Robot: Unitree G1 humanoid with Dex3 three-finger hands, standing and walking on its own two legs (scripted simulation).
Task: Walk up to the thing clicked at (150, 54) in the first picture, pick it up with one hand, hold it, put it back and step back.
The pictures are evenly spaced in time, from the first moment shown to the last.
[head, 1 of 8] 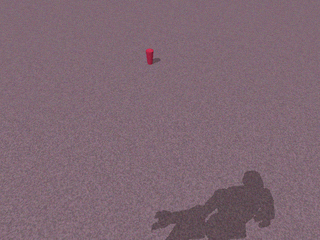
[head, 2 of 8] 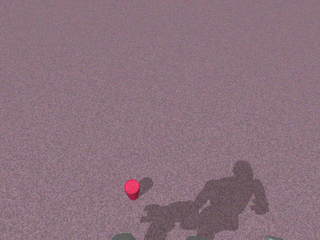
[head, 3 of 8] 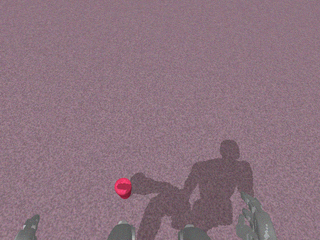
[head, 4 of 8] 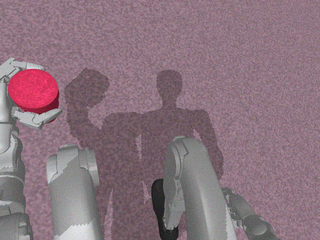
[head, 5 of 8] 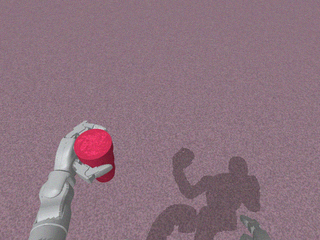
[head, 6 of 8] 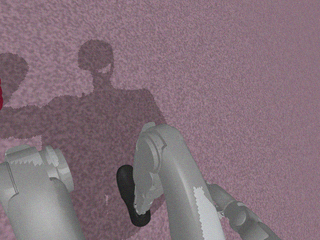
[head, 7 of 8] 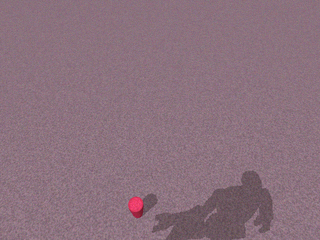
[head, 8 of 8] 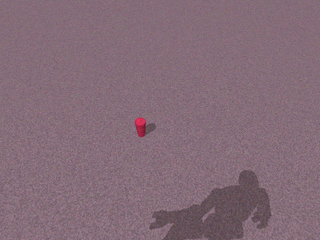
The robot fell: no
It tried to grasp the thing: yes
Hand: left
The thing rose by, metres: 0.68
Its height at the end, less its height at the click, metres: +0.00
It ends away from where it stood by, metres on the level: 0.01
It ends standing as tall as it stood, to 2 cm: yes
